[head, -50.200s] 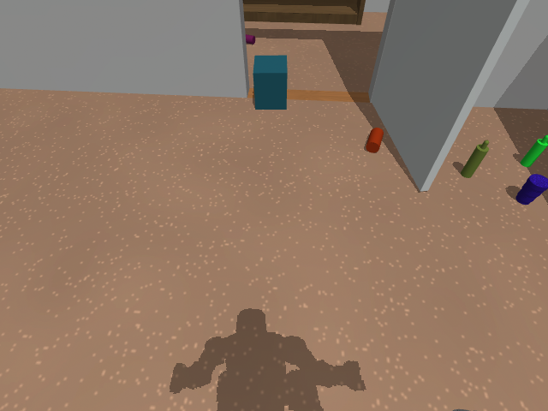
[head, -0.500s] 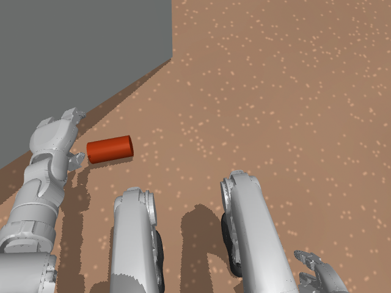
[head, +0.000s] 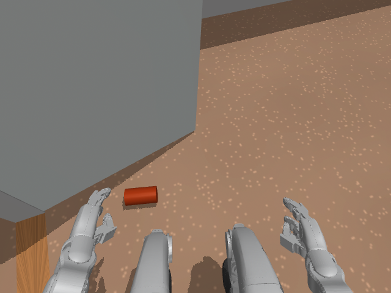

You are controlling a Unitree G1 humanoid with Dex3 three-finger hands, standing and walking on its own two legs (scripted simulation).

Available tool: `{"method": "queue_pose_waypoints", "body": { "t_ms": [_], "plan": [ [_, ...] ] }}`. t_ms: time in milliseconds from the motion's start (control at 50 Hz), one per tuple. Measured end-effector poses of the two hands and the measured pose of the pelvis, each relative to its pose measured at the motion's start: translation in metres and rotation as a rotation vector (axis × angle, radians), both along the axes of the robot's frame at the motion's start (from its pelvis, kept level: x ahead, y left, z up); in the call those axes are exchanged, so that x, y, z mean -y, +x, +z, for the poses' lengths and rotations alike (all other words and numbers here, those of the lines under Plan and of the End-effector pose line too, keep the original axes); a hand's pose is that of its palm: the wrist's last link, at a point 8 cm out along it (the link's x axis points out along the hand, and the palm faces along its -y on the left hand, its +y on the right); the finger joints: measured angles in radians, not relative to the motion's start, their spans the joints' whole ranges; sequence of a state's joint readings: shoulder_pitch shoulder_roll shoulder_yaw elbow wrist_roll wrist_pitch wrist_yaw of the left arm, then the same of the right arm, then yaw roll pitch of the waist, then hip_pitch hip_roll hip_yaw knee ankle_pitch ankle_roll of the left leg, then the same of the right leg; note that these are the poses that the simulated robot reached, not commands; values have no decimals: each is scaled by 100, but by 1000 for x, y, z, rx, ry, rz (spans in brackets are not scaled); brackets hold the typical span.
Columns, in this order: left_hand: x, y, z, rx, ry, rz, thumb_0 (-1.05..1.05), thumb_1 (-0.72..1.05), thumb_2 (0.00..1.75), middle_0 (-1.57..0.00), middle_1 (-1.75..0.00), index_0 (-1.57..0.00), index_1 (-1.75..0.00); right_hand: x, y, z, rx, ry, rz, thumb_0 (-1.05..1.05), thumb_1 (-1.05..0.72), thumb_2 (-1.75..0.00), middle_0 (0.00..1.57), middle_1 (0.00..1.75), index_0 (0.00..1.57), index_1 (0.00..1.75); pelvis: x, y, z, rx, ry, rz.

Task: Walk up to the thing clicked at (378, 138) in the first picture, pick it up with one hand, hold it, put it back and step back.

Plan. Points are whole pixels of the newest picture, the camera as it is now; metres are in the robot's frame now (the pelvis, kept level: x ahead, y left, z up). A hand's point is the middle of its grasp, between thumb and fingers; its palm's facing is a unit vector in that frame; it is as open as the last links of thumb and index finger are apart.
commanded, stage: home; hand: left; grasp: from above
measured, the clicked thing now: (141, 195) +0.48 +0.22 -0.56
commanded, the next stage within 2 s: none
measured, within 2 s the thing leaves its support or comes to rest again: neither
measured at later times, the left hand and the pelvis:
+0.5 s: hand (83, 233) +0.22 +0.19 +0.07, palm faces +0.09 -0.97 -0.20, open 7.4 cm; pelvis +0.06 +0.00 +0.11, yaw +1 degrees
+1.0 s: hand (81, 235) +0.22 +0.19 +0.07, palm faces +0.08 -0.98 -0.20, open 7.4 cm; pelvis +0.06 +0.01 +0.11, yaw +1 degrees
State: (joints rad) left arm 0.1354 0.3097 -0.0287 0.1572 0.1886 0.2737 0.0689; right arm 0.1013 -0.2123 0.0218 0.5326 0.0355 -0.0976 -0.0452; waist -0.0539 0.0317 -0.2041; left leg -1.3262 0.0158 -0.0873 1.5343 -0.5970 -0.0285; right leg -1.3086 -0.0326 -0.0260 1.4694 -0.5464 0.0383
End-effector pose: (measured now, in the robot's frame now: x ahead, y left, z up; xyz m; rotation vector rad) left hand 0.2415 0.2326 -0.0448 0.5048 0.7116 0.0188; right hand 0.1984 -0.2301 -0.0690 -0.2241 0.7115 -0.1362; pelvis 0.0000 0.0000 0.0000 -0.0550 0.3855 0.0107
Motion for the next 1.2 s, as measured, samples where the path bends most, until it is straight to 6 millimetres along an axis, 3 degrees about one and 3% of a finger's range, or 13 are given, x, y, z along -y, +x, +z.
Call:
{"method": "queue_pose_waypoints", "body": {
  "t_ms": [240,320,400,540,660,900,1200],
  "plan": [
    [5,-25,94,-46,-187,224,2,89,90,-21,-30,-21,-30,9,-24,72,-14,-25,-114,1,-90,-90,20,30,20,30,3,38,77,118,7,11],
    [5,-32,123,-38,-235,262,2,90,90,-21,-30,-21,-30,13,-22,95,24,-46,-138,1,-90,-90,20,30,20,30,2,49,96,156,6,15],
    [2,-37,140,-26,-256,276,1,90,90,-20,-30,-20,-30,14,-11,114,86,-65,-138,1,-90,-90,20,30,20,30,1,56,107,183,7,19],
    [-2,-45,144,-38,-266,272,1,90,90,-20,-30,-20,-30,9,14,135,189,-79,-99,1,-90,-90,20,30,20,30,-2,59,113,211,9,24],
    [-4,-47,140,-47,-279,270,2,90,90,-20,-30,-20,-30,2,26,141,222,-81,-58,1,-90,-90,20,30,20,30,-3,57,113,220,8,28],
    [-6,-46,141,-46,-266,261,2,90,90,-20,-30,-20,-30,-5,12,130,162,-67,-52,1,-90,-90,20,30,20,30,-5,55,114,222,5,24],
    [-2,-42,141,-44,-269,254,2,90,90,-20,-30,-20,-30,3,4,126,137,-77,-80,1,-90,-90,20,30,20,30,-4,58,114,218,8,19]
  ]
}}
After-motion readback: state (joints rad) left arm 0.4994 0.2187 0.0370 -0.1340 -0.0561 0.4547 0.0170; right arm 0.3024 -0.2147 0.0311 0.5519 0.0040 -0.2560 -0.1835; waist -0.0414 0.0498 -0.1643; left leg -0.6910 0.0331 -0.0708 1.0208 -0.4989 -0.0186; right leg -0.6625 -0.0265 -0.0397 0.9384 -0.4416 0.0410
